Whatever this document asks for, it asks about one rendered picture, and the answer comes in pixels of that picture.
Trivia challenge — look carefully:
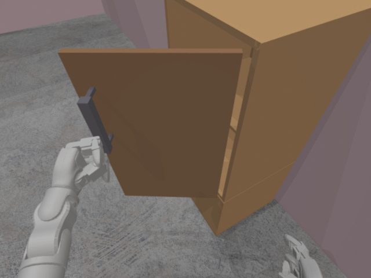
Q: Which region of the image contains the right robot hand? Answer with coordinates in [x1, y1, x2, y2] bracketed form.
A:
[279, 234, 323, 278]

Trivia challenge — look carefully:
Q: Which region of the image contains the robot left forearm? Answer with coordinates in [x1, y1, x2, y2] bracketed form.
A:
[17, 186, 79, 278]

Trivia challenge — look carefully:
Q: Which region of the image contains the handle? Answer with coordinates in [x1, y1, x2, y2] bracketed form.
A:
[77, 87, 114, 154]

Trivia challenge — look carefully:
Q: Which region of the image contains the left robot hand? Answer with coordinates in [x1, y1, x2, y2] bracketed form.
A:
[52, 136, 110, 196]

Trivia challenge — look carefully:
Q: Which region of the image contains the cupboard door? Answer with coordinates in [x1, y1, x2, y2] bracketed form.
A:
[58, 48, 243, 198]

